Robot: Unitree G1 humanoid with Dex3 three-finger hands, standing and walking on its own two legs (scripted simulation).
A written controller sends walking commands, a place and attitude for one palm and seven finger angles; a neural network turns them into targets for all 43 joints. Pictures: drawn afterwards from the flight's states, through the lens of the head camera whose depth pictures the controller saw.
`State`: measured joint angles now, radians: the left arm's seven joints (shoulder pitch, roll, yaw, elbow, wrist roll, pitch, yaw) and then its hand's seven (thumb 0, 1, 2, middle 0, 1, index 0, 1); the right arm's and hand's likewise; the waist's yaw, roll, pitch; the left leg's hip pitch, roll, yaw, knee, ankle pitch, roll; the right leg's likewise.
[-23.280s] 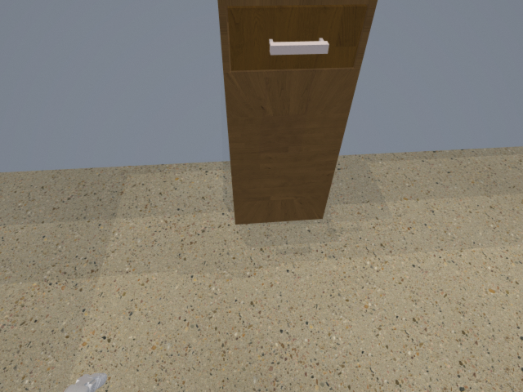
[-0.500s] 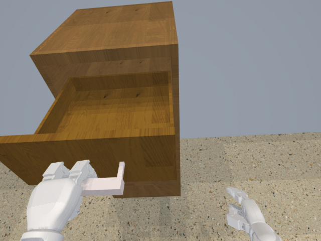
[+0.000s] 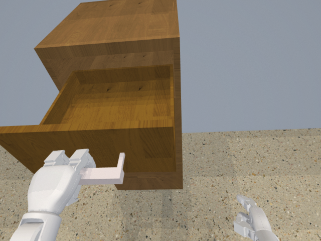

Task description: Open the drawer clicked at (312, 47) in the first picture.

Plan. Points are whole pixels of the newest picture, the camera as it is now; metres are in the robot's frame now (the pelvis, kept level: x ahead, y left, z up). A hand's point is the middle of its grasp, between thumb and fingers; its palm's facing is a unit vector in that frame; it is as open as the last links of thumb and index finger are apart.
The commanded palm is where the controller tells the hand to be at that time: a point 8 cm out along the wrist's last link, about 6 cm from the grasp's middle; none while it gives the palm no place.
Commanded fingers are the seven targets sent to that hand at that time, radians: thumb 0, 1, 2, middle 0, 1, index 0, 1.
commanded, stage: open the thumb to release the handle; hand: left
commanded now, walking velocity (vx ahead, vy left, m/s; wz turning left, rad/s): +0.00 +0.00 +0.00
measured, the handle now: (87, 166) +0.24 +0.20 +0.11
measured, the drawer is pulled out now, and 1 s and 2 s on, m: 0.30 0.30 0.30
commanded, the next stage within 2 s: lift the hand off the handle in 0.34 s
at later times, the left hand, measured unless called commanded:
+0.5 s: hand (74, 191) +0.19 +0.22 +0.09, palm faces +0.09 -0.14 -0.99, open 13.5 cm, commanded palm +0.16 +0.22 +0.14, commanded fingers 0.00 -0.50 0.30 -0.30 -1.20 -0.30 -1.20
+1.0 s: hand (71, 184) +0.20 +0.22 +0.10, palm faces +0.07 -0.12 -0.99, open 13.4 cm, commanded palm +0.17 +0.22 +0.18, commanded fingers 0.00 -0.50 0.30 -0.30 -1.20 -0.30 -1.20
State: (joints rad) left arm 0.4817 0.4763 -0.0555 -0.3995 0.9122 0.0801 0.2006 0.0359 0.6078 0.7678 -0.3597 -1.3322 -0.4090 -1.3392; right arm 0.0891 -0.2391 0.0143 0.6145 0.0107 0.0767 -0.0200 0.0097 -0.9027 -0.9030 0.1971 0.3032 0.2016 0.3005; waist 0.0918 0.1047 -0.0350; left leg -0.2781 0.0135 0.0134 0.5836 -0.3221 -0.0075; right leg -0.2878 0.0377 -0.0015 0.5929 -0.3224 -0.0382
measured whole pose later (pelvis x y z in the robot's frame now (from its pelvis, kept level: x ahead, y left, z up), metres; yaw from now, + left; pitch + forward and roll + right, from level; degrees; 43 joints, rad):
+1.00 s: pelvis -0.02 +0.00 +0.01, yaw +2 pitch -3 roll +0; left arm 0.25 0.46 -0.14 -0.28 0.91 0.15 0.08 0.00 -0.49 0.30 -0.40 -1.26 -0.40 -1.26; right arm 0.04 -0.22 0.04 0.64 0.02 0.07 -0.04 0.01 -0.90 -0.90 0.20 0.30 0.20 0.30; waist 0.11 0.11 -0.01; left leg -0.20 -0.01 -0.01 0.49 -0.25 0.00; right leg -0.20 0.02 -0.02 0.51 -0.26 -0.03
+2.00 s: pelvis -0.04 +0.00 +0.01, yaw +1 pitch -4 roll +1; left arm -0.06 0.59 0.03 -0.49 0.73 0.29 -0.18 0.00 -0.50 0.30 -0.32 -1.21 -0.32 -1.21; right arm 0.01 -0.29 0.06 0.60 0.06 0.11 0.03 0.01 -0.90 -0.90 0.20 0.30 0.20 0.30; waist 0.10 0.15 -0.01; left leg -0.18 -0.01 0.00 0.46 -0.21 -0.01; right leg -0.20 0.02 -0.01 0.50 -0.23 -0.03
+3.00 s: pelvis -0.01 +0.01 +0.01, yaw +2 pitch -4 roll -1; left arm 0.18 0.39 0.44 -0.68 -0.08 -0.16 0.08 0.00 -0.32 0.38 -0.31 -1.08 -0.31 -1.08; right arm 0.16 -0.18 0.07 0.64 0.02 -0.10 -0.05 0.01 -0.90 -0.90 0.20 0.30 0.20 0.30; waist 0.07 0.05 0.04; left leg -0.15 0.01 -0.02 0.48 -0.26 0.00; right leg -0.12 0.03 -0.03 0.43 -0.24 -0.03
